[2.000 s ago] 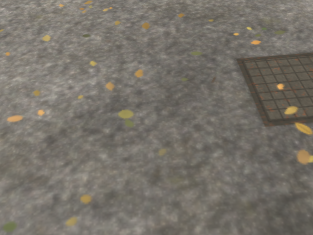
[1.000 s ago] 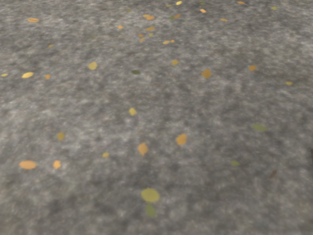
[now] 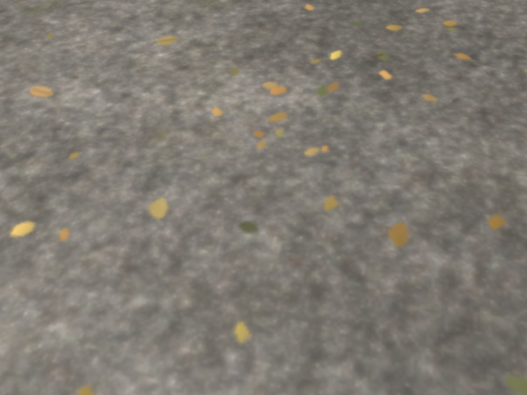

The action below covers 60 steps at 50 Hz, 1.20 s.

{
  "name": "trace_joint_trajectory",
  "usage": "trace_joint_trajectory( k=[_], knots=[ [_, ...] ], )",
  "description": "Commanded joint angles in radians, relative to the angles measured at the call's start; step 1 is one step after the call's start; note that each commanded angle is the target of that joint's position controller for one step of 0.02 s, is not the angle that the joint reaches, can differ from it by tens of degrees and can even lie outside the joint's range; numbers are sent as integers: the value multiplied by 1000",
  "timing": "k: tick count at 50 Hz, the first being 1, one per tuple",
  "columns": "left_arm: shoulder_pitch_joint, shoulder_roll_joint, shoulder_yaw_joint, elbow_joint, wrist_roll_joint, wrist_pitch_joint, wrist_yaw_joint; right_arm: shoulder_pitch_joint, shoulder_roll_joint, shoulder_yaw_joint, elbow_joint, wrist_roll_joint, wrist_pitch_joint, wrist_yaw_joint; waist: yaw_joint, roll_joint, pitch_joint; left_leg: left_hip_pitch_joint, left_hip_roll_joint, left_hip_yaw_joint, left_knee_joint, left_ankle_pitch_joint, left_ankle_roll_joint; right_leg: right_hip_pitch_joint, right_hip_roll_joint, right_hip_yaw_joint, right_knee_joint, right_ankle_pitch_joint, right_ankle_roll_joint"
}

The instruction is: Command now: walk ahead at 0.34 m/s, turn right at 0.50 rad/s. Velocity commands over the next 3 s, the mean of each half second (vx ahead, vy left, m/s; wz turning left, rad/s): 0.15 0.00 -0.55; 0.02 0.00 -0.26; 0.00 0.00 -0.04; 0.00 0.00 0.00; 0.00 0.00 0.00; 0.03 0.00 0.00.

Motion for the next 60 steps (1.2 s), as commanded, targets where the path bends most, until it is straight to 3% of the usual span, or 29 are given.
trace_joint_trajectory(
  k=[1, 4, 7, 11, 12, 13, 14, 15, 17, 19, 21, 28, 31, 32, 33, 34, 35, 36, 38, 40, 43, 45, 48, 49, 50, 51, 52, 53, 60],
  knots=[
    [-59, 180, 47, -91, -1, -10, 21, 46, -77, -24, -61, -11, 11, -20, -54, -65, -77, 43, -23, 40, -156, 107, -49, -41, -226, 168, -109, 627, -175],
    [-15, 179, 52, -79, -25, 23, 42, -42, -56, -15, -78, -4, 16, -17, -11, -103, -132, 125, -83, 44, -366, 319, -59, -36, -170, 140, -50, 545, -103],
    [16, 170, 52, -76, -27, 54, 56, -118, -72, -20, -103, 9, 18, -5, 17, -127, -142, 132, -114, 13, -500, 351, -56, 33, -186, 231, 8, 382, -75],
    [-48, 141, 46, -118, -20, 67, 65, -40, -121, -45, -91, 0, -3, 3, -51, -145, -145, 250, -87, -17, -693, 401, 2, 91, -170, 350, 176, 231, -21],
    [-43, 91, 31, -142, -7, 61, 62, 13, -169, -56, -93, -18, -8, -6, -59, -70, -226, 434, 56, -111, -676, 619, 63, 16, -112, 299, 343, 87, 22],
    [109, 30, 13, -135, 10, 53, 58, 23, -205, -57, -111, -41, 4, -17, 12, 170, -313, 690, 300, -344, -609, 1050, 209, -195, 15, 181, 582, -512, 85],
    [193, 105, 18, -134, -9, 52, 49, 76, -191, -63, -85, -20, 26, -13, 16, 303, -405, 754, 435, -580, -642, 893, 335, -321, -16, 119, 772, -618, 120],
    [146, 183, 42, -112, -20, 66, 51, 40, -131, -49, -109, -5, 37, -15, -12, 163, -331, 690, 361, -501, -662, 706, 309, -361, -66, 120, 869, -535, 155],
    [31, 192, 55, -125, -23, 105, 61, -26, -90, -31, -123, -7, 63, -21, -27, 67, -206, 525, 245, -285, -697, 493, 239, -378, -107, 76, 905, -410, 188],
    [21, 145, 46, -143, -25, 125, 62, -77, -116, -37, -119, -16, 78, -26, -4, 108, -126, 360, 172, -150, -763, 402, 227, -306, -126, 26, 845, -330, 193],
    [22, 106, 37, -154, -22, 125, 62, -80, -117, -42, -111, -19, 83, -30, -5, 139, -130, 348, 160, -79, -785, 410, 241, -267, -128, -12, 759, -306, 194],
    [-43, 103, 30, -195, -9, 119, 34, -83, -160, -63, -85, 5, 98, -25, -32, 148, -176, 366, 225, -7, -782, 364, 262, -101, -160, -58, 438, -235, 142],
    [29, 98, 35, -167, -2, 116, 21, -93, -160, -60, -65, 34, 107, -17, 14, 132, -167, 332, 208, 22, -708, 293, 209, 48, -115, -104, 169, -105, 82],
    [52, 111, 39, -157, 4, 115, 21, -52, -134, -53, -42, 41, 109, -14, 17, 100, -150, 273, 174, 55, -654, 210, 148, 128, -110, -80, 66, -46, 51],
    [52, 178, 52, -169, 10, 113, 31, -12, -66, -33, -36, 18, 108, -5, -17, -108, -137, 135, 80, 160, -450, 17, 41, 218, -286, 170, -45, 84, -12],
    [-7, 247, 56, -209, 18, 113, 38, -31, -50, -26, -74, -16, 101, -1, -36, -324, -95, -58, -47, 189, -272, -292, -37, 194, -499, 404, -69, 271, -168],
    [15, 225, 53, -205, 50, 94, 36, -111, -118, -48, -85, -3, 101, -14, 39, -244, -118, -21, -27, 71, -101, -293, -36, 79, -510, 408, -99, 180, -230],
    [-30, 198, 43, -196, 52, 75, 33, -106, -136, -59, -71, 17, 107, -18, 9, -204, -92, -14, -19, 46, -37, -223, -26, 53, -445, 328, -103, 119, -187],
    [-126, 133, 22, -193, 20, 56, 34, -40, -123, -64, -16, 5, 125, -28, -35, -177, -83, 5, -10, 36, -21, -98, -37, 54, -358, 208, -82, 134, -103],
    [-145, 87, 2, -186, 20, 51, 40, -8, -101, -59, 0, 4, 127, -26, -56, -159, -103, 81, -16, 41, -24, -29, -57, 43, -322, 145, -62, 267, -98],
    [-126, 86, 4, -167, 17, 56, 41, -43, -53, -35, -4, 13, 119, -18, -27, -161, -115, 148, -10, 52, -252, -18, -61, 106, -301, 120, -26, 292, -97],
    [-95, 105, 10, -148, 17, 64, 40, -62, -60, -30, -12, 16, 118, -14, -2, -165, -120, 196, -17, 63, -353, -66, -59, 130, -326, 162, -11, 288, -123],
    [-116, 85, 1, -125, 2, 67, 36, -12, -60, -25, 13, 16, 113, -9, -35, -145, -104, 328, -28, 76, -632, 112, -38, 101, -311, 185, 9, 227, -101],
    [-96, 76, -2, -112, 0, 62, 35, 3, -73, -23, 21, 3, 109, -8, -41, -117, -106, 411, -14, 49, -709, 262, -22, 68, -290, 182, 10, 177, -62],
    [-73, 60, -8, -105, 14, 52, 32, 20, -117, -28, 22, -9, 106, -12, -23, -56, -128, 491, 51, -18, -691, 447, 1, 29, -248, 155, 34, 89, -14],
    [-27, 70, -1, -104, 22, 41, 24, 7, -183, -47, 40, 2, 106, -14, 36, 72, -123, 483, 60, -3, -615, 432, 40, 8, -181, 88, 24, 12, 21],
    [-78, 79, -2, -97, 27, 40, 24, -5, -123, -39, 42, 11, 104, -7, -8, 75, -117, 406, 36, 5, -628, 287, 56, 58, -150, 47, 41, -31, 54],
    [-121, 85, 2, -99, 23, 45, 26, -13, -88, -28, 44, 4, 100, -3, -22, 58, -90, 371, 27, 6, -646, 219, 46, 63, -146, 40, 56, -47, 60],
    [-116, 46, 4, -70, 17, 66, 40, -9, -71, -13, 81, 1, 83, -16, -27, 12, -47, 342, 7, 20, -649, 159, 20, 50, -151, 43, 53, -28, 52]
  ],
)
Next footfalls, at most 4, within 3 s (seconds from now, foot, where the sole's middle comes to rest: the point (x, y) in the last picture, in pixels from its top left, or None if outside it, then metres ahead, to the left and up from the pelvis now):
0.24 left None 0.30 0.12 -0.78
0.66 right None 0.15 -0.11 -0.78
0.98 left None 0.24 0.12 -0.78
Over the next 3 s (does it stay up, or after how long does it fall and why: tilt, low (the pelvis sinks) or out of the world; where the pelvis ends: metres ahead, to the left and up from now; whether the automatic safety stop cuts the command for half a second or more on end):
stays up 0.17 0.01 -0.01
